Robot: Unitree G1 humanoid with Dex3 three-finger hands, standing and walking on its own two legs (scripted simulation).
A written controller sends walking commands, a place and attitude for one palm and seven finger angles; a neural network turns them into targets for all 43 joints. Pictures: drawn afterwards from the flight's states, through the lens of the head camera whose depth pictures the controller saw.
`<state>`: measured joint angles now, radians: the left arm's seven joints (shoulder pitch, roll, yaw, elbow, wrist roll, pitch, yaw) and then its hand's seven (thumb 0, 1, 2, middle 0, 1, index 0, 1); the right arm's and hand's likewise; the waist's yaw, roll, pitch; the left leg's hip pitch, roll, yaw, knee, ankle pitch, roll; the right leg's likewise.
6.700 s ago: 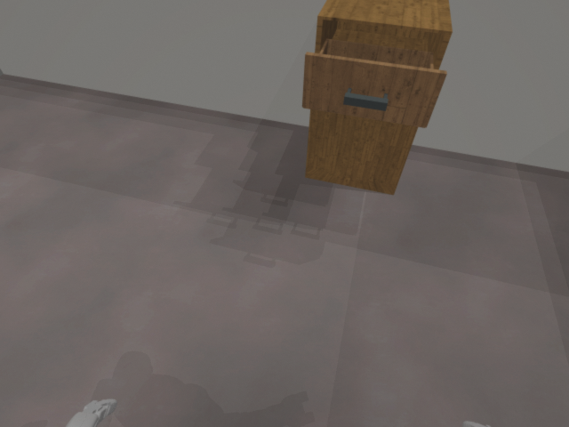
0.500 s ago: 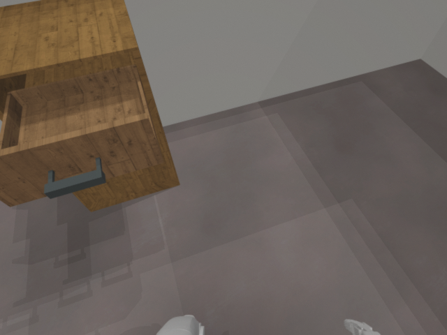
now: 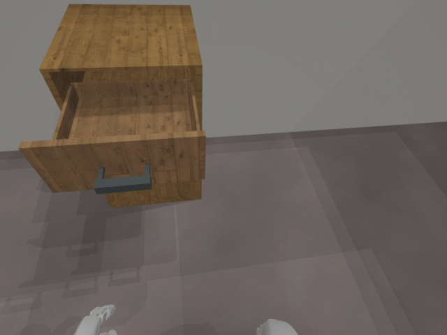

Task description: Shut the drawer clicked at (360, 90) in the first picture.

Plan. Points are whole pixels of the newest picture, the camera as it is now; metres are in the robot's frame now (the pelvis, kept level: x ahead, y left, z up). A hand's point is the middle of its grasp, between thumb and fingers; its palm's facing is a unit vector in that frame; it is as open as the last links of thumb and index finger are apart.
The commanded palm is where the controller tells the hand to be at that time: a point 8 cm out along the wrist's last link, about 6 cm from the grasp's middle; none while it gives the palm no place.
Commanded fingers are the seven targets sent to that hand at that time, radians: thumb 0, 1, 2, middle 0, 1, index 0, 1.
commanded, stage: turn to face it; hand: left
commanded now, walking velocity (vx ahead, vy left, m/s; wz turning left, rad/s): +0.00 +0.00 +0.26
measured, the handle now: (124, 176) +0.47 +0.26 -0.09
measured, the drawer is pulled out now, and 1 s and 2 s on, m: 0.30 0.30 0.30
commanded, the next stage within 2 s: take the last steps up to it in 0.14 s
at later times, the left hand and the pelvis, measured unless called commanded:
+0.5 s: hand out of the picture -0.01 +0.14 -0.15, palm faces +0.23 -0.94 -0.25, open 7.3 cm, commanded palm none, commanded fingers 0.00 0.90 0.90 -0.20 -0.30 -0.20 -0.30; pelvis -0.01 -0.04 +0.00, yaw +10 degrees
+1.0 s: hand out of the picture +0.04 +0.25 -0.19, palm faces +0.22 -0.97 -0.14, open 7.4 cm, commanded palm none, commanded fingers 0.00 0.90 0.90 -0.20 -0.30 -0.20 -0.30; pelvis +0.07 +0.08 +0.00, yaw +8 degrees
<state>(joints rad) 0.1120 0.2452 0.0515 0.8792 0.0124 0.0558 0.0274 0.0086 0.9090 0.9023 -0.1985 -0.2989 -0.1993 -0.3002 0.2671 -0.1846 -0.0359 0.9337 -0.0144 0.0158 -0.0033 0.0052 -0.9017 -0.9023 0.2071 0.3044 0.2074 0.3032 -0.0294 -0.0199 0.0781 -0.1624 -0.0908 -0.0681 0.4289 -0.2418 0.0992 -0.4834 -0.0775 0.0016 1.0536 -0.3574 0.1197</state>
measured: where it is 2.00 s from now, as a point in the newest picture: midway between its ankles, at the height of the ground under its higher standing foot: outside the picture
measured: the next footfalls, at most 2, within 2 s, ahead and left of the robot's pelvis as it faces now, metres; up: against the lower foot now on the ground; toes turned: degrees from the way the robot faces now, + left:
right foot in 0.22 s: +0.04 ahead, -0.15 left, +0.00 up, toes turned +3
left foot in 0.74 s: +0.06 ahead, +0.14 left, +0.00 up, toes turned +16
